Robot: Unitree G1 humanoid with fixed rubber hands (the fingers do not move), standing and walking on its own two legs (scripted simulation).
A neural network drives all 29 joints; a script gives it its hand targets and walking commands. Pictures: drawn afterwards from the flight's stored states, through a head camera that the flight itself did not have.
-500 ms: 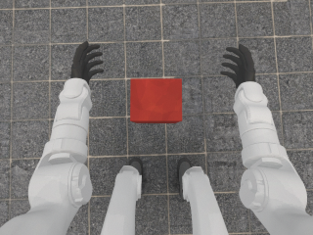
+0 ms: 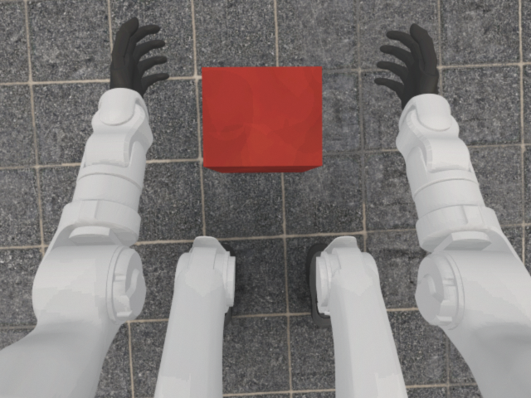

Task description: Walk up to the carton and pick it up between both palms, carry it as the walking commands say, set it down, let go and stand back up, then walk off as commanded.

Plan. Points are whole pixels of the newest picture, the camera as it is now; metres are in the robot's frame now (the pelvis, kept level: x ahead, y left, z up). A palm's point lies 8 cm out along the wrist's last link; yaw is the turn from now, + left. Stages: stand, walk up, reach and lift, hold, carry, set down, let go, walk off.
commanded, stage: reach and lift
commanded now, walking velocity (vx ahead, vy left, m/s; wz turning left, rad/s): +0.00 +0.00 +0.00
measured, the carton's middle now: (262, 130) +0.50 +0.03 -0.37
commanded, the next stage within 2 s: none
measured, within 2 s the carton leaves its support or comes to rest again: leaves its support in 2.00 s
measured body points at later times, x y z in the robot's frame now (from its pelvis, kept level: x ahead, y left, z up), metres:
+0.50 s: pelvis -0.02 +0.00 -0.10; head +0.34 +0.01 +0.17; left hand +0.52 +0.19 -0.28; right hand +0.51 -0.18 -0.28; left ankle +0.09 +0.13 -0.46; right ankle +0.10 -0.13 -0.46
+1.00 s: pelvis -0.02 +0.00 -0.13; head +0.35 +0.01 +0.13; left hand +0.52 +0.19 -0.31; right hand +0.51 -0.17 -0.31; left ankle +0.09 +0.12 -0.46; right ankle +0.10 -0.13 -0.46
